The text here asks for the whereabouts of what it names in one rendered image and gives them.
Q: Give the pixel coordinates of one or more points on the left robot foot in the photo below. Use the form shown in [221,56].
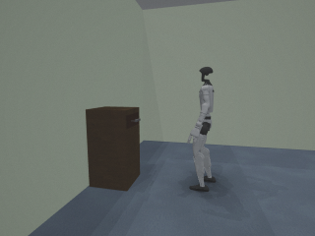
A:
[199,188]

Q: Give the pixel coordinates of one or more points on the right robot thigh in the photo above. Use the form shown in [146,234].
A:
[203,150]

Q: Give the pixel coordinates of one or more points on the robot left upper arm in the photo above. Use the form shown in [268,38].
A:
[205,90]

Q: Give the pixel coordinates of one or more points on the handle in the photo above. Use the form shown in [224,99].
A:
[136,120]

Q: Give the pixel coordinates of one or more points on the left robot forearm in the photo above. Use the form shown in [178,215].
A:
[202,116]

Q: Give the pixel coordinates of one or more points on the cabinet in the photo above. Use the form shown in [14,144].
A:
[113,150]

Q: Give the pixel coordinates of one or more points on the drawer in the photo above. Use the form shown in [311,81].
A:
[130,120]

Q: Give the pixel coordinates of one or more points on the left robot hand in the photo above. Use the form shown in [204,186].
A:
[195,133]

